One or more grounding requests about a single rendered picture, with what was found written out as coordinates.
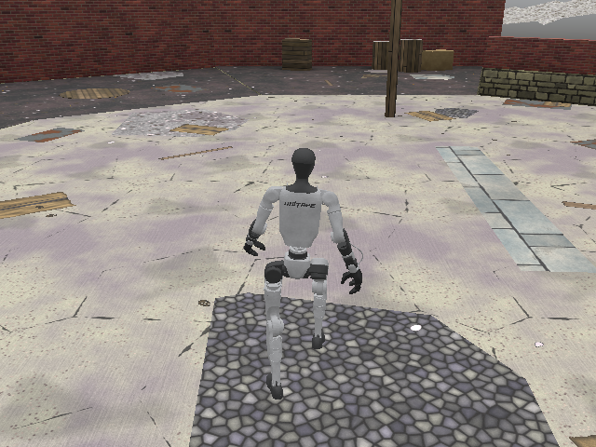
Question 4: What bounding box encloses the robot head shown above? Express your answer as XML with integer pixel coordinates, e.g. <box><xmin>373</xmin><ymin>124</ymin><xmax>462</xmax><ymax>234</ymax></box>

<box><xmin>286</xmin><ymin>148</ymin><xmax>318</xmax><ymax>194</ymax></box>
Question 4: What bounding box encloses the robot right upper arm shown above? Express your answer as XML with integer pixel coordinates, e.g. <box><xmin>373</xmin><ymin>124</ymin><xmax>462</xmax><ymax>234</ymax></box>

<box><xmin>320</xmin><ymin>189</ymin><xmax>345</xmax><ymax>244</ymax></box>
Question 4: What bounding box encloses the right robot hand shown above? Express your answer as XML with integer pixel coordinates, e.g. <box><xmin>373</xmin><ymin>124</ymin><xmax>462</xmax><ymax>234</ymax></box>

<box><xmin>341</xmin><ymin>269</ymin><xmax>362</xmax><ymax>294</ymax></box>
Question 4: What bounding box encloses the robot right foot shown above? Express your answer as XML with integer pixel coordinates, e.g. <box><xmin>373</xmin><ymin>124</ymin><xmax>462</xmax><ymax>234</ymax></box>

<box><xmin>312</xmin><ymin>333</ymin><xmax>325</xmax><ymax>349</ymax></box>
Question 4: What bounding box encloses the right robot forearm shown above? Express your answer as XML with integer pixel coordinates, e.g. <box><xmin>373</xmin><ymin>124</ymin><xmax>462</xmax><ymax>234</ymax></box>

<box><xmin>337</xmin><ymin>229</ymin><xmax>359</xmax><ymax>273</ymax></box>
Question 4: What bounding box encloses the robot left upper arm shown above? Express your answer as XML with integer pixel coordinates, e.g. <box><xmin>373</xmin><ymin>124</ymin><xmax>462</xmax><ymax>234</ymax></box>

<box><xmin>251</xmin><ymin>186</ymin><xmax>283</xmax><ymax>235</ymax></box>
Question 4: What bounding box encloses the left robot hand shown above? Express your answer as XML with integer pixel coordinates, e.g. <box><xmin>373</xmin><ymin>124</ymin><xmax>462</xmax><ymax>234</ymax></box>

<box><xmin>244</xmin><ymin>241</ymin><xmax>265</xmax><ymax>256</ymax></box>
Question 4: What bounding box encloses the left robot forearm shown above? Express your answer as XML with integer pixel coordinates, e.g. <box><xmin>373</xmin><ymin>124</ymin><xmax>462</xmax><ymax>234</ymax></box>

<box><xmin>246</xmin><ymin>219</ymin><xmax>260</xmax><ymax>245</ymax></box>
